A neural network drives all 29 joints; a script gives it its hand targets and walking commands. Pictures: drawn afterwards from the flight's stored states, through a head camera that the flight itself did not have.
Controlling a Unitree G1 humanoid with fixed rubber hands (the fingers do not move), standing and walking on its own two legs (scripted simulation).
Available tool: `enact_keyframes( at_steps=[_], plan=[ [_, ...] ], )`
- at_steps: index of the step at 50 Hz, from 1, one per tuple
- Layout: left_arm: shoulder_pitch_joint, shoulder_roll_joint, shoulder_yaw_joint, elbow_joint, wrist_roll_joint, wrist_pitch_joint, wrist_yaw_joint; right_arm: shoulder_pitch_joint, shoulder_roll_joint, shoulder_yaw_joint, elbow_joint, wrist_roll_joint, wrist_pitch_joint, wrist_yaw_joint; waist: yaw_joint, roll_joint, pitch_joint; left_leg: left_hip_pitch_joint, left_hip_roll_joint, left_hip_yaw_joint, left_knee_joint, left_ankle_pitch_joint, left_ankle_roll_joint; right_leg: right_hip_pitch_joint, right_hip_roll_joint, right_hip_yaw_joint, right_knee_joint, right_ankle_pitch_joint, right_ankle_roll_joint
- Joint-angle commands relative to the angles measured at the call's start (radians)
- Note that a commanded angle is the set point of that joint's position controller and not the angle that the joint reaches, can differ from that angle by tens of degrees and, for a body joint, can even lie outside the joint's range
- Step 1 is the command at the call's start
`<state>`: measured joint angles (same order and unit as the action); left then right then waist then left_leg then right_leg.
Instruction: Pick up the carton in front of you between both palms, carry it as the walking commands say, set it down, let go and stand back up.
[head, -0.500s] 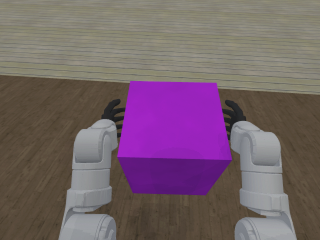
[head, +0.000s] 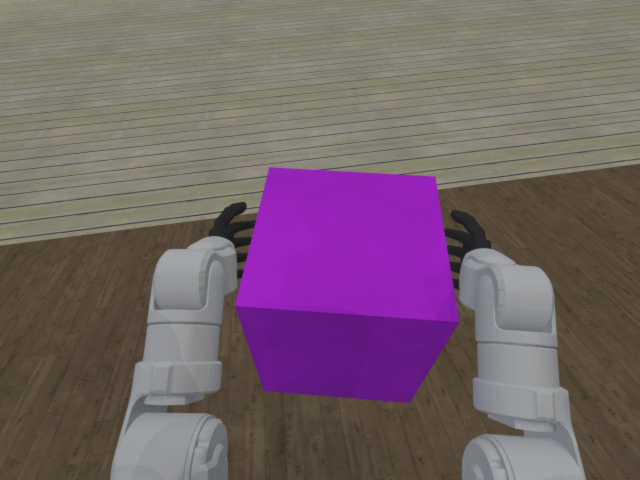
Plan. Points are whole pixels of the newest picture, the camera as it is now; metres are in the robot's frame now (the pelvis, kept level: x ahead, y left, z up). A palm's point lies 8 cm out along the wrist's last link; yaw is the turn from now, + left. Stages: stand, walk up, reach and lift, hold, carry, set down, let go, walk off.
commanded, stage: carry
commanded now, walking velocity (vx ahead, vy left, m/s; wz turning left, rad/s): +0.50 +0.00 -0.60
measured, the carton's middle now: (343, 291) +0.36 +0.04 +0.05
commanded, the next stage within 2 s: none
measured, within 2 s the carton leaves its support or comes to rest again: neither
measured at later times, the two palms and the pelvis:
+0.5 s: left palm (342, 152) +0.65 +0.06 +0.09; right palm (521, 183) +0.57 -0.23 +0.09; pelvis +0.27 +0.01 -0.03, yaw -9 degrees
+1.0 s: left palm (286, 111) +0.88 +0.22 +0.04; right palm (412, 101) +0.93 -0.08 +0.05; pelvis +0.56 +0.01 -0.08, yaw +7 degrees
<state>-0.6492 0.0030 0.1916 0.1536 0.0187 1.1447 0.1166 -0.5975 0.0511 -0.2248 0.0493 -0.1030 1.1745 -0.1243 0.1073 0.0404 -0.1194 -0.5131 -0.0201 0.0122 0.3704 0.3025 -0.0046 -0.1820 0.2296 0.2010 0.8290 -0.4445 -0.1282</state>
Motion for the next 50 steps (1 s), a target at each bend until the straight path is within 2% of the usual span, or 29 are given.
enact_keyframes(
  at_steps=[1, 2, 3, 4, 5, 7, 8, 9, 11, 13, 15, 21, 22, 24, 25, 26, 27, 28, 29, 30, 31, 33, 35, 39, 43, 46, 48, 49, 50],
  plan=[
    [-0.6, -1.11, -0.64, 0.012, -0.411, -0.003, -0.285, -0.538, 0.92, 0.603, 0.066, 0.32, -0.037, 0.193, -0.142, 0.066, -0.459, 0.829, 0.353, -0.29, 0.238, 0.733, 0.06, -0.381, -0.088, -0.118, 0.458, -0.12, 0.067],
    [-0.639, -1.137, -0.622, 0.031, -0.412, -0.001, -0.285, -0.566, 0.868, 0.58, 0.078, 0.306, -0.042, 0.195, -0.179, 0.266, -0.582, 1.06, 0.562, -0.566, 0.294, 0.73, 0.275, -0.63, -0.063, -0.131, 0.735, -0.236, 0.118],
    [-0.627, -1.117, -0.615, 0.01, -0.406, -0.006, -0.28, -0.556, 0.924, 0.6, 0.092, 0.337, -0.044, 0.203, -0.193, 0.131, -0.621, 0.984, 0.508, -0.574, 0.245, 0.291, 0.284, -0.641, -0.149, -0.101, 0.777, -0.12, 0.093],
    [-0.668, -1.124, -0.616, -0.046, -0.411, -0.015, -0.274, -0.61, 0.989, 0.625, 0.036, 0.38, -0.058, 0.213, -0.191, 0.052, -0.531, 0.809, 0.417, -0.508, 0.161, -0.014, 0.235, -0.623, -0.172, -0.124, 0.692, -0.059, 0.084],
    [-0.711, -1.144, -0.619, -0.092, -0.408, -0.023, -0.263, -0.698, 1.041, 0.657, -0.033, 0.431, -0.064, 0.222, -0.169, -0.029, -0.445, 0.664, 0.364, -0.444, 0.096, -0.15, 0.201, -0.587, -0.199, -0.127, 0.598, -0.007, 0.085],
    [-0.712, -1.153, -0.627, -0.145, -0.394, -0.032, -0.233, -0.806, 1.115, 0.716, -0.103, 0.512, -0.071, 0.234, -0.13, 0.003, -0.364, 0.483, 0.333, -0.357, 0.039, -0.292, 0.178, -0.508, -0.231, -0.148, 0.487, 0.019, 0.078],
    [-0.694, -1.151, -0.633, -0.164, -0.385, -0.035, -0.217, -0.805, 1.131, 0.729, -0.116, 0.536, -0.075, 0.238, -0.13, 0.038, -0.35, 0.452, 0.322, -0.322, 0.024, -0.325, 0.172, -0.5, -0.233, -0.166, 0.45, 0.02, 0.074],
    [-0.667, -1.147, -0.639, -0.177, -0.373, -0.04, -0.203, -0.787, 1.137, 0.733, -0.119, 0.548, -0.077, 0.242, -0.135, 0.065, -0.358, 0.473, 0.322, -0.293, 0.023, -0.308, 0.17, -0.517, -0.237, -0.176, 0.415, 0.034, 0.07],
    [-0.611, -1.133, -0.652, -0.193, -0.345, -0.049, -0.18, -0.731, 1.134, 0.734, -0.106, 0.552, -0.083, 0.251, -0.151, 0.104, -0.364, 0.551, 0.324, -0.228, 0.054, -0.112, 0.159, -0.582, -0.244, -0.194, 0.352, 0.092, 0.065],
    [-0.572, -1.116, -0.665, -0.204, -0.321, -0.058, -0.166, -0.679, 1.121, 0.736, -0.095, 0.548, -0.089, 0.261, -0.168, 0.111, -0.365, 0.621, 0.315, -0.148, 0.084, 0.085, 0.143, -0.631, -0.245, -0.217, 0.291, 0.165, 0.063],
    [-0.557, -1.1, -0.682, -0.219, -0.308, -0.066, -0.159, -0.657, 1.101, 0.742, -0.103, 0.544, -0.094, 0.269, -0.186, 0.12, -0.351, 0.658, 0.282, -0.116, 0.092, 0.186, 0.136, -0.637, -0.226, -0.234, 0.195, 0.228, 0.059],
    [-0.545, -0.997, -0.661, -0.246, -0.255, -0.061, -0.137, -0.691, 1.017, 0.765, -0.153, 0.575, -0.079, 0.279, -0.23, 0.103, -0.277, 0.703, 0.181, -0.054, 0.145, 0.3, 0.137, -0.523, -0.148, -0.349, -0.218, 0.45, 0.056],
    [-0.53, -0.973, -0.648, -0.238, -0.243, -0.053, -0.136, -0.684, 1.003, 0.761, -0.141, 0.575, -0.072, 0.278, -0.228, 0.106, -0.27, 0.681, 0.171, -0.044, 0.163, 0.292, 0.136, -0.454, -0.14, -0.352, -0.293, 0.493, 0.051],
    [-0.492, -0.922, -0.613, -0.207, -0.22, -0.035, -0.139, -0.671, 0.989, 0.752, -0.1, 0.575, -0.058, 0.278, -0.184, 0.102, -0.295, 0.601, 0.163, -0.024, 0.269, 0.289, 0.115, -0.217, -0.143, -0.343, -0.416, 0.603, 0.031],
    [-0.475, -0.902, -0.595, -0.186, -0.212, -0.027, -0.143, -0.669, 0.985, 0.75, -0.073, 0.576, -0.051, 0.278, -0.144, 0.069, -0.327, 0.535, 0.145, 0.011, 0.379, 0.221, 0.098, -0.051, -0.166, -0.346, -0.492, 0.697, 0.026],
    [-0.469, -0.882, -0.577, -0.17, -0.206, -0.019, -0.149, -0.681, 0.978, 0.746, -0.042, 0.574, -0.047, 0.278, -0.099, 0.035, -0.353, 0.392, 0.121, 0.016, 0.51, 0.03, 0.086, 0.142, -0.239, -0.291, -0.477, 0.741, 0.029],
    [-0.471, -0.855, -0.557, -0.149, -0.207, -0.009, -0.157, -0.678, 0.972, 0.736, -0.011, 0.565, -0.042, 0.277, -0.102, -0.107, -0.404, 0.162, 0.077, 0.017, 0.666, -0.594, 0.078, 0.373, -0.464, -0.104, -0.333, 1.095, 0.035],
    [-0.486, -0.827, -0.53, -0.117, -0.202, 0.0, -0.161, -0.703, 0.993, 0.72, 0.025, 0.565, -0.027, 0.274, -0.088, -0.275, -0.495, -0.092, -0.015, -0.019, 0.872, -0.996, 0.064, 0.636, -0.674, 0.167, -0.198, 1.305, -0.08],
    [-0.487, -0.839, -0.527, -0.108, -0.216, 0.001, -0.166, -0.716, 0.985, 0.698, 0.021, 0.555, -0.021, 0.269, -0.052, -0.313, -0.55, -0.181, -0.001, -0.078, 0.999, -0.95, 0.063, 0.612, -0.702, 0.272, -0.283, 0.839, -0.179],
    [-0.531, -0.897, -0.545, -0.124, -0.248, 0.001, -0.177, -0.769, 0.996, 0.701, -0.006, 0.547, -0.017, 0.266, -0.057, -0.211, -0.46, -0.198, 0.041, -0.084, 0.964, -0.874, 0.074, 0.461, -0.625, 0.247, -0.366, 0.498, -0.138],
    [-0.616, -0.95, -0.575, -0.165, -0.287, 0.004, -0.189, -0.794, 1.024, 0.694, -0.007, 0.541, -0.016, 0.262, -0.074, -0.125, -0.385, -0.191, 0.061, -0.08, 0.9, -0.784, 0.071, 0.343, -0.577, 0.19, -0.419, 0.393, -0.084],
    [-0.715, -1.039, -0.625, -0.205, -0.356, 0.01, -0.208, -0.784, 1.048, 0.668, -0.012, 0.517, -0.014, 0.248, -0.098, -0.096, -0.324, -0.128, 0.087, -0.068, 0.815, -0.69, 0.044, 0.194, -0.544, 0.061, -0.443, 0.508, -0.022],
    [-0.749, -1.093, -0.648, -0.231, -0.408, 0.009, -0.219, -0.749, 1.068, 0.656, -0.015, 0.486, -0.015, 0.228, -0.098, -0.136, -0.328, -0.126, 0.086, -0.04, 0.773, -0.648, 0.026, 0.181, -0.52, -0.038, -0.424, 0.649, 0.011],
    [-0.768, -1.106, -0.668, -0.266, -0.456, 0.009, -0.231, -0.708, 1.057, 0.656, -0.037, 0.438, -0.018, 0.188, -0.066, -0.182, -0.343, -0.222, 0.077, 0.014, 0.661, -0.508, 0.019, 0.274, -0.485, -0.185, -0.366, 0.892, 0.018],
    [-0.709, -1.094, -0.665, -0.231, -0.446, 0.013, -0.238, -0.663, 1.024, 0.652, -0.026, 0.401, -0.01, 0.177, -0.036, -0.164, -0.313, -0.231, 0.042, 0.072, 0.435, -0.311, 0.041, 0.339, -0.445, -0.29, -0.332, 0.935, 0.018],
    [-0.679, -1.085, -0.661, -0.185, -0.429, 0.008, -0.242, -0.642, 1.005, 0.648, 0.001, 0.389, -0.004, 0.19, -0.01, -0.155, -0.269, -0.142, -0.004, 0.135, 0.173, -0.143, 0.074, 0.345, -0.43, -0.362, -0.272, 0.86, 0.029],
    [-0.654, -1.085, -0.659, -0.142, -0.42, 0.003, -0.246, -0.624, 0.995, 0.636, 0.032, 0.382, -0.002, 0.201, -0.026, -0.175, -0.253, -0.022, -0.022, 0.156, 0.098, -0.082, 0.119, 0.301, -0.456, -0.401, -0.176, 0.863, 0.046],
    [-0.644, -1.088, -0.657, -0.121, -0.418, 0.0, -0.247, -0.612, 0.987, 0.623, 0.055, 0.375, -0.002, 0.206, -0.048, -0.185, -0.261, 0.053, -0.046, 0.175, 0.087, -0.098, 0.136, 0.276, -0.462, -0.424, -0.091, 0.913, 0.062],
    [-0.644, -1.092, -0.656, -0.102, -0.415, -0.003, -0.248, -0.593, 0.985, 0.608, 0.083, 0.369, -0.003, 0.211, -0.087, -0.189, -0.291, 0.187, -0.056, 0.175, 0.05, -0.093, 0.151, 0.225, -0.455, -0.442, 0.039, 0.916, 0.084]
  ],
)
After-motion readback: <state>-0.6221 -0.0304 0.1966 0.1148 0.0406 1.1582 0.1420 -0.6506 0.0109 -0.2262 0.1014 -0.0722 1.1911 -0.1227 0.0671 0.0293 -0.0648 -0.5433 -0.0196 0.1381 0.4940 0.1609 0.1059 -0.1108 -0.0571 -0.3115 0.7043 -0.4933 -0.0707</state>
